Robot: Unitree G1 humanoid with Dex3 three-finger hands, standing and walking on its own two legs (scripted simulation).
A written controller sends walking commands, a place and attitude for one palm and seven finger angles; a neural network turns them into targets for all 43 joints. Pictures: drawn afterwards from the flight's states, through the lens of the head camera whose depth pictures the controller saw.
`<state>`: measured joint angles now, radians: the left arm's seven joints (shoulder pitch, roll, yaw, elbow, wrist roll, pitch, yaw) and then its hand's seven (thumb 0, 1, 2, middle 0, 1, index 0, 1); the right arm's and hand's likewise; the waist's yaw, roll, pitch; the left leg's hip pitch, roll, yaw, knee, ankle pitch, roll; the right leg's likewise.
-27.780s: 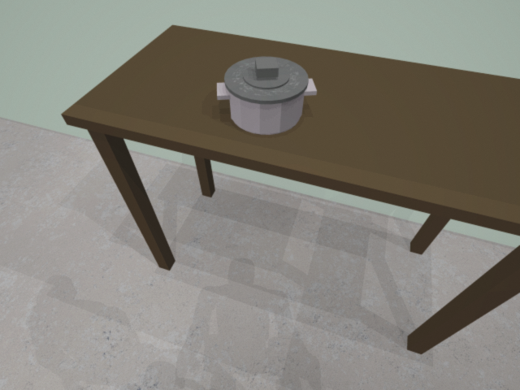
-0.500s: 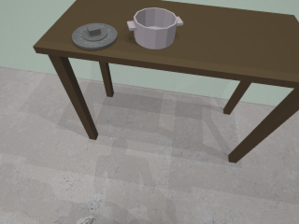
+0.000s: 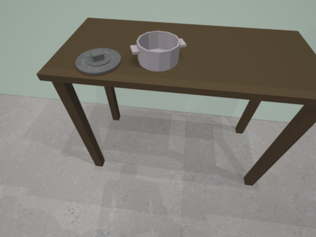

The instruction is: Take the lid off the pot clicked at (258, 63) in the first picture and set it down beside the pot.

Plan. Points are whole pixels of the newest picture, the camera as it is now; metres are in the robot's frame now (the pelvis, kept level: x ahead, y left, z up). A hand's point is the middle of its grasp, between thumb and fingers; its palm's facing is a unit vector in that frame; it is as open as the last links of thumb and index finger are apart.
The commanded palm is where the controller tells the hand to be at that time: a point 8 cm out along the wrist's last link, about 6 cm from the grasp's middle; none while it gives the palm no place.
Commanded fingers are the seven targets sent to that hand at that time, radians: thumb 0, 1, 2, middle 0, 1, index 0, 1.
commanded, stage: let the arm hang, fingers relaxed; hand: left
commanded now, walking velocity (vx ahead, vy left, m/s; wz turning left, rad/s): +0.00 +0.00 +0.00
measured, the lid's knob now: (97, 54) +0.74 +0.27 +0.07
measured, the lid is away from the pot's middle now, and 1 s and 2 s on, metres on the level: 0.24 0.24 0.24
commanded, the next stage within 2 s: look to check the result in 1.08 s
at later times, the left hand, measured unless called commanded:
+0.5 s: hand out of the picture +0.01 +0.17 -0.18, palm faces +0.02 -0.98 -0.20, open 7.3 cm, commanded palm none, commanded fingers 0.00 0.90 0.90 -0.20 -0.30 -0.20 -0.30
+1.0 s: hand out of the picture +0.00 +0.16 -0.18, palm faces +0.03 -0.98 -0.20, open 7.3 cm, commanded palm none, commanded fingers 0.00 0.90 0.90 -0.20 -0.30 -0.20 -0.30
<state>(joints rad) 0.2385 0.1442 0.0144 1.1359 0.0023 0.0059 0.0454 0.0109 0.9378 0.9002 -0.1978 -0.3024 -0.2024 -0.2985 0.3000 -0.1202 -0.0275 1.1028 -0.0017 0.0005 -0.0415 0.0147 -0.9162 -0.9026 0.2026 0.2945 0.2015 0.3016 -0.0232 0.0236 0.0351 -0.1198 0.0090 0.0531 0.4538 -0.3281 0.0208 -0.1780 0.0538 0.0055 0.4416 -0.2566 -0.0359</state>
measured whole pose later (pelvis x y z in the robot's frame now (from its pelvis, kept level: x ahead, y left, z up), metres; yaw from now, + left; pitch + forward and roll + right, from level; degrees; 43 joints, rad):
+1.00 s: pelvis +0.00 +0.00 +0.00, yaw +0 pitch +0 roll +0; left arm 0.27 0.13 0.02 1.14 0.00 0.00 0.05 0.01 0.93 0.90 -0.20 -0.30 -0.20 -0.30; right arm 0.32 -0.11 -0.02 1.13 0.00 -0.01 -0.05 0.01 -0.91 -0.90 0.20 0.29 0.20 0.30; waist -0.02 0.02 0.04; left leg -0.11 0.01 0.06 0.43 -0.32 0.02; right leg -0.17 0.05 0.01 0.44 -0.26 -0.04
